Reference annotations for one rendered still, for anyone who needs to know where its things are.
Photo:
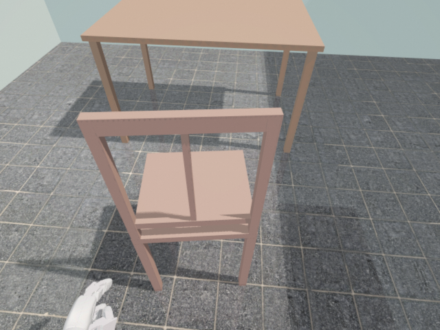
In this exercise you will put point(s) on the robot left hand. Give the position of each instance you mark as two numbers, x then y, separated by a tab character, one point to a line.
86	315

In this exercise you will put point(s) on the table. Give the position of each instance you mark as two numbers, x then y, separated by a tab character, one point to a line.
247	24

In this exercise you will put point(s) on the chair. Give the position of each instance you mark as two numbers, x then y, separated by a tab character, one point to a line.
188	196

